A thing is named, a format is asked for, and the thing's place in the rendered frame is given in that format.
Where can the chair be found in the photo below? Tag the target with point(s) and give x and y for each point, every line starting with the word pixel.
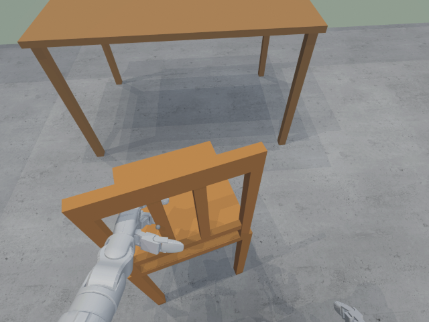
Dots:
pixel 203 212

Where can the robot left hand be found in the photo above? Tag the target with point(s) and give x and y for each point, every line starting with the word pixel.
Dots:
pixel 129 221

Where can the robot right hand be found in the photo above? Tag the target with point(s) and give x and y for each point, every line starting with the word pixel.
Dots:
pixel 348 314

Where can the table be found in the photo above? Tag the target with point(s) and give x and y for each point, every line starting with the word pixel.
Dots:
pixel 94 22

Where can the left robot forearm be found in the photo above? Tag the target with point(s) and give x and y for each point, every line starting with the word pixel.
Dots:
pixel 100 293

